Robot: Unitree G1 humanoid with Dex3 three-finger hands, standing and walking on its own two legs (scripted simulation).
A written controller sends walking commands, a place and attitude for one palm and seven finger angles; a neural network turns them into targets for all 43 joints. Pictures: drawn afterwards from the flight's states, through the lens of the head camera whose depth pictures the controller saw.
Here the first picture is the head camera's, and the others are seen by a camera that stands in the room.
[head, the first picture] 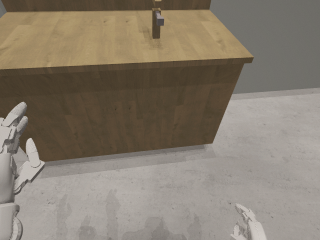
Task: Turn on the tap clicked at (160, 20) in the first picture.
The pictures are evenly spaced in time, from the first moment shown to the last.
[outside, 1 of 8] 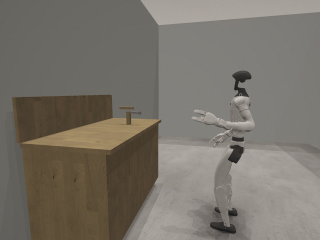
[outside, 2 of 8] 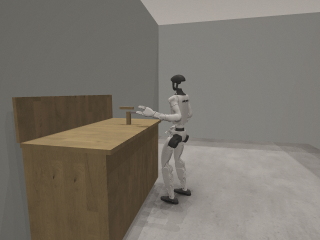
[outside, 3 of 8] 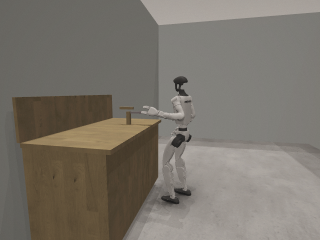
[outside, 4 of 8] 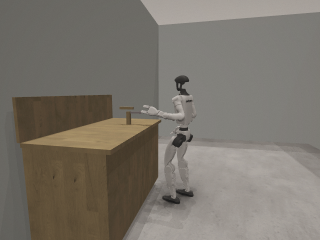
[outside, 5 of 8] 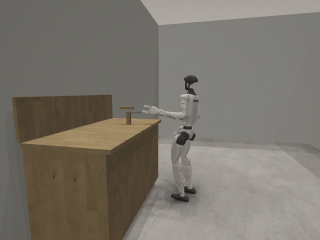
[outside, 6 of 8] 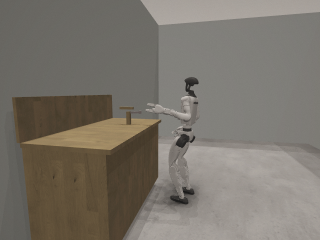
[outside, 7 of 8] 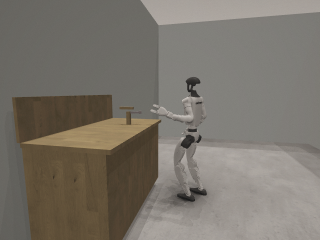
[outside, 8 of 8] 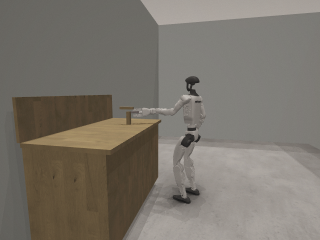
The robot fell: no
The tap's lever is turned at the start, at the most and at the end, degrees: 0 74 55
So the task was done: no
